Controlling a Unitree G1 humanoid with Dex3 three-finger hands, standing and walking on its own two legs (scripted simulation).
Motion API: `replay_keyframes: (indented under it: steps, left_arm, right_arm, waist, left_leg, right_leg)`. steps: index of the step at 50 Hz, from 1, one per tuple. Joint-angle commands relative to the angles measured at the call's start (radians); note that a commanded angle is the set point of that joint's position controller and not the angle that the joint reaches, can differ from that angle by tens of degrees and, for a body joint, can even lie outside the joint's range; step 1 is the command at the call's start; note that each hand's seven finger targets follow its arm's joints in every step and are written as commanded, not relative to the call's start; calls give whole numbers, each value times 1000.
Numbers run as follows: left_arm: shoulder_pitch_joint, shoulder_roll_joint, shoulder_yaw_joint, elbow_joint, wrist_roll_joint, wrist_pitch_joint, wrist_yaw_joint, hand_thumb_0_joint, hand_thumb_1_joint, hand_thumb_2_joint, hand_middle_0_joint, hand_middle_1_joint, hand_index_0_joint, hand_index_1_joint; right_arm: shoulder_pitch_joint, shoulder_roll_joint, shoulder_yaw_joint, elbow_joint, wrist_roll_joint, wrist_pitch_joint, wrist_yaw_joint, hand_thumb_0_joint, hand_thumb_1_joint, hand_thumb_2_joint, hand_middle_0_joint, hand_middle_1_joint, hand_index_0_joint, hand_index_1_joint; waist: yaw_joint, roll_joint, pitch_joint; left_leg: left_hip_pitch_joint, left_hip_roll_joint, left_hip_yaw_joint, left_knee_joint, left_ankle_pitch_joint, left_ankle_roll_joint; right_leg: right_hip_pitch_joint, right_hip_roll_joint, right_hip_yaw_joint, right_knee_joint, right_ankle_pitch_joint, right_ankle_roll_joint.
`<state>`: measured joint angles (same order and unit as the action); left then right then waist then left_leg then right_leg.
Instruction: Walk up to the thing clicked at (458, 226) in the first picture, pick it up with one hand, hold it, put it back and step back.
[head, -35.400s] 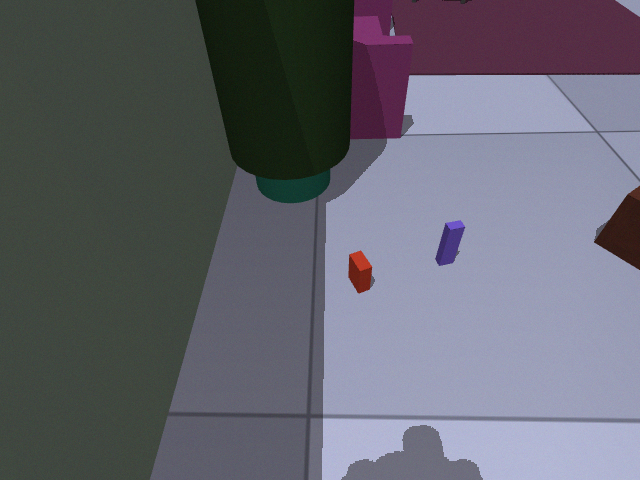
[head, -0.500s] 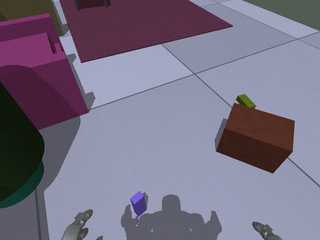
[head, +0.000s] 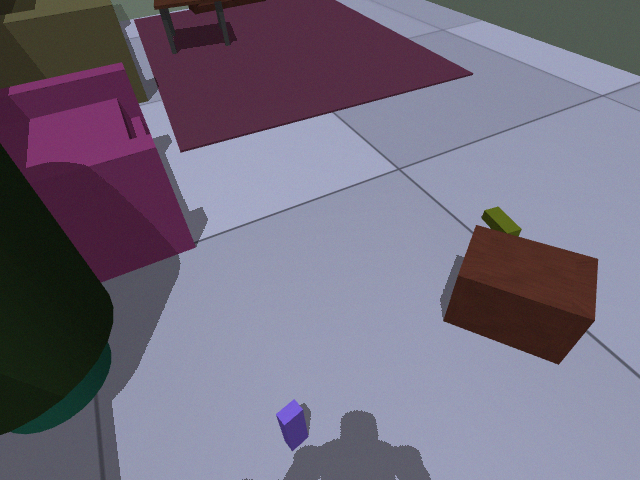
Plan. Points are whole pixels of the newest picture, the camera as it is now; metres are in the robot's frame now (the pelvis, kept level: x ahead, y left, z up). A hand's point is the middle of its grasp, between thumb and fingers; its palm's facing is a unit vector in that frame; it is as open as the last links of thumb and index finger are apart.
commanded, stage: stand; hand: left
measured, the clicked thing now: (293, 426) +0.44 +0.15 -0.67
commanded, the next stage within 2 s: step back in 1.58 s
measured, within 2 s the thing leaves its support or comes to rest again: neither
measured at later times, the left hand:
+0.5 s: hand out of the picture +0.05 +0.23 -0.16, palm faces +0.00 -0.94 -0.34, open 7.4 cm
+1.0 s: hand out of the picture +0.09 +0.23 -0.15, palm faces +0.00 -0.94 -0.34, open 7.4 cm
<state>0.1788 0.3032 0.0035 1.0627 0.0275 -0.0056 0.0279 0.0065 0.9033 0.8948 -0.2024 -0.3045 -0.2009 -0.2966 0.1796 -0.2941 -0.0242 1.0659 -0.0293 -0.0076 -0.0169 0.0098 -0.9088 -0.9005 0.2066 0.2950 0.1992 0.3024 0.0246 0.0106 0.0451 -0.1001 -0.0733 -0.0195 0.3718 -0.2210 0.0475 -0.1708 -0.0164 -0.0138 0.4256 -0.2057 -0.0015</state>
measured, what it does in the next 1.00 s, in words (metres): stands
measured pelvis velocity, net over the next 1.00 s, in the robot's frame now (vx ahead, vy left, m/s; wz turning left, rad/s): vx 0.02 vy -0.01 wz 0.00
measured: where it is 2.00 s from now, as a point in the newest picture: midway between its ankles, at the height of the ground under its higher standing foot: outside the picture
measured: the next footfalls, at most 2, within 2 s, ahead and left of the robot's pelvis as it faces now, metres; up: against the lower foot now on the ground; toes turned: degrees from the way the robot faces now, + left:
left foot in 1.96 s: -0.03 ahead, +0.15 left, +0.00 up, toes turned -4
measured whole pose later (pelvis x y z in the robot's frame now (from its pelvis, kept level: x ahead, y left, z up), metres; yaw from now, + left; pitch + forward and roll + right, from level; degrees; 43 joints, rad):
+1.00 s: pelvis +0.02 -0.01 +0.01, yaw +0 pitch -2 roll +0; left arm 0.08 0.32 0.00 1.19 0.02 -0.02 0.01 0.00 0.90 0.89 -0.20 -0.30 -0.20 -0.30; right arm 0.12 -0.33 0.00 1.15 -0.01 -0.02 -0.02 0.01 -0.91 -0.90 0.21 0.29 0.20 0.30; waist 0.01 0.02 0.04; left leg -0.04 -0.04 -0.03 0.27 -0.19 0.03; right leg -0.10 0.01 -0.02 0.30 -0.16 -0.02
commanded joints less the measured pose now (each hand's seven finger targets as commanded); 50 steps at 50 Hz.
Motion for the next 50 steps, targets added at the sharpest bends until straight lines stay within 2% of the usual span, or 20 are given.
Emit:
replay_keyframes:
  steps: [1, 4, 7, 15, 17, 20, 23, 25, 26, 28, 34, 38, 41, 44, 47, 50]
  left_arm:
    - [-57, 189, 39, -25, -3, -29, 12, 0, 900, 900, -200, -300, -200, -301]
    - [-67, 193, 38, -1, -4, -26, 11, 0, 900, 900, -200, -300, -200, -301]
    - [-81, 196, 37, 17, -6, -28, 9, 0, 900, 900, -200, -300, -200, -301]
    - [-93, 204, 36, 58, -7, -28, 6, 0, 900, 900, -200, -300, -200, -301]
    - [-96, 207, 36, 64, -6, -29, 5, 0, 900, 900, -200, -300, -200, -301]
    - [-104, 212, 35, 67, -7, -29, 4, 0, 900, 900, -200, -300, -200, -301]
    - [-108, 212, 35, 70, -7, -31, 4, 0, 900, 900, -200, -300, -200, -301]
    - [-107, 212, 34, 76, -8, -29, 3, 0, 900, 900, -200, -300, -200, -301]
    - [-115, 213, 35, 76, -9, -29, 3, 0, 900, 900, -200, -300, -200, -301]
    - [-114, 216, 35, 80, -10, -27, 1, 0, 900, 900, -200, -300, -200, -301]
    - [-117, 211, 34, 77, -11, -30, 0, 0, 900, 900, -200, -300, -200, -301]
    - [-129, 215, 36, 78, -14, -29, 1, 0, 900, 900, -200, -300, -200, -301]
    - [-124, 214, 37, 75, -16, -30, 1, 0, 900, 900, -200, -300, -200, -301]
    - [-123, 211, 37, 75, -14, -27, -1, 0, 900, 900, -200, -300, -200, -301]
    - [-134, 219, 39, 73, -15, -28, 0, 0, 900, 900, -200, -300, -200, -301]
    - [-138, 220, 41, 67, -16, -31, -1, 0, 900, 900, -200, -300, -200, -301]
  right_arm:
    - [-52, -195, -34, -35, 3, -25, -12, 0, -900, -900, 200, 300, 200, 300]
    - [-52, -202, -34, -14, 1, -22, -13, 0, -900, -900, 200, 300, 200, 300]
    - [-56, -196, -28, 2, 3, -22, -11, 0, -900, -900, 200, 300, 200, 300]
    - [-73, -198, -22, 23, 7, -18, -8, 0, -900, -900, 200, 300, 200, 300]
    - [-74, -197, -21, 24, 8, -20, -8, 0, -900, -900, 200, 300, 200, 300]
    - [-77, -208, -20, 32, 8, -20, -9, 0, -900, -900, 200, 300, 200, 300]
    - [-76, -213, -19, 33, 10, -21, -10, 0, -900, -900, 200, 300, 200, 300]
    - [-77, -214, -17, 35, 10, -21, -10, 0, -900, -900, 200, 300, 200, 300]
    - [-73, -214, -16, 38, 11, -21, -12, 0, -900, -900, 200, 300, 200, 300]
    - [-72, -214, -14, 39, 11, -22, -11, 0, -900, -900, 200, 300, 200, 300]
    - [-75, -225, -13, 39, 14, -26, -13, 0, -900, -900, 200, 300, 200, 300]
    - [-70, -223, -11, 41, 14, -24, -13, 0, -900, -900, 200, 300, 200, 300]
    - [-78, -230, -14, 36, 14, -26, -13, 0, -900, -900, 200, 300, 200, 300]
    - [-78, -237, -14, 37, 16, -26, -14, 0, -900, -900, 200, 300, 200, 300]
    - [-80, -230, -13, 34, 16, -26, -12, 0, -900, -900, 200, 300, 200, 300]
    - [-80, -236, -14, 32, 15, -28, -12, 0, -900, -900, 200, 300, 200, 300]
  waist:
    - [-7, -31, -18]
    - [-11, -23, -16]
    - [-9, -9, -19]
    - [-6, -15, 2]
    - [-9, -22, -18]
    - [-10, -13, -23]
    - [-11, -10, -44]
    - [-10, -10, -38]
    - [-14, -4, -33]
    - [-13, -8, -26]
    - [-13, -7, -65]
    - [-16, -23, -52]
    - [-14, -13, -67]
    - [-15, -3, -58]
    - [-17, -23, -57]
    - [-20, -18, -74]
  left_leg:
    - [-24, 153, -141, -107, 126, -22]
    - [-31, 157, -142, -127, 83, -24]
    - [-32, 158, -137, -134, 109, -25]
    - [-58, 157, -135, -145, 42, -21]
    - [-26, 162, -134, -141, 85, -21]
    - [-36, 161, -129, -139, 68, -23]
    - [-22, 168, -128, -136, 115, -20]
    - [-25, 169, -128, -138, 103, -21]
    - [-30, 172, -127, -141, 114, -19]
    - [-34, 170, -128, -147, 95, -21]
    - [-4, 182, -122, -129, 199, -20]
    - [-7, 180, -121, -131, 196, -20]
    - [8, 186, -119, -127, 242, -21]
    - [-8, 184, -119, -134, 195, -21]
    - [-3, 186, -123, -139, 200, -21]
    - [17, 190, -118, -130, 245, -22]
  right_leg:
    - [47, -100, 112, -102, 91, -23]
    - [57, -101, 112, -117, 79, -22]
    - [79, -105, 116, -124, 105, -21]
    - [81, -104, 119, -154, 43, -17]
    - [79, -110, 123, -158, 68, -21]
    - [86, -108, 124, -163, 68, -20]
    - [104, -114, 124, -160, 114, -23]
    - [100, -110, 122, -162, 102, -22]
    - [106, -114, 125, -158, 128, -26]
    - [99, -109, 123, -159, 95, -25]
    - [131, -117, 120, -147, 214, -25]
    - [125, -116, 119, -153, 220, -23]
    - [138, -118, 113, -145, 249, -24]
    - [133, -115, 116, -154, 213, -23]
    - [135, -115, 114, -154, 216, -22]
    - [138, -118, 116, -148, 252, -24]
